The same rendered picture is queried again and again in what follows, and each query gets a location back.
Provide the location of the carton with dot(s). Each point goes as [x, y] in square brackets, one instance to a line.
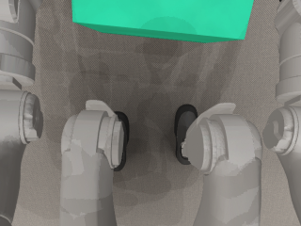
[201, 21]

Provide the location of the robot right shin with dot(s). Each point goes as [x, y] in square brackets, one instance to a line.
[223, 108]

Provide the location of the left robot upper arm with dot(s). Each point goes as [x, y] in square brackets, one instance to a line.
[21, 121]

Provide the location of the robot right forearm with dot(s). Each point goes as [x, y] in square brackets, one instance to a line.
[288, 25]

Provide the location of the right robot upper arm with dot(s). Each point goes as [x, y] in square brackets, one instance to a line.
[282, 135]

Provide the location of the robot right foot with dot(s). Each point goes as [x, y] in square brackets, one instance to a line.
[185, 116]

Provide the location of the robot left forearm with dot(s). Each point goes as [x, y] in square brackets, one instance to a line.
[17, 39]

